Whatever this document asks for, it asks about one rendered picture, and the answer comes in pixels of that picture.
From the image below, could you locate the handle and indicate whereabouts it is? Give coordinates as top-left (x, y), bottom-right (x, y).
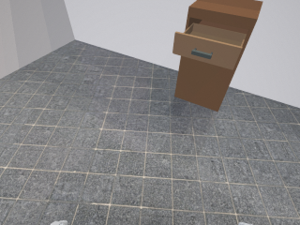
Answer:
top-left (191, 48), bottom-right (213, 59)

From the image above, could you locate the cabinet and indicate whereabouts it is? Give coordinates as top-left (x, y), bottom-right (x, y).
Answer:
top-left (174, 0), bottom-right (263, 112)

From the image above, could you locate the drawer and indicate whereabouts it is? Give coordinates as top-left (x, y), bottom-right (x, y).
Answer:
top-left (172, 22), bottom-right (247, 70)

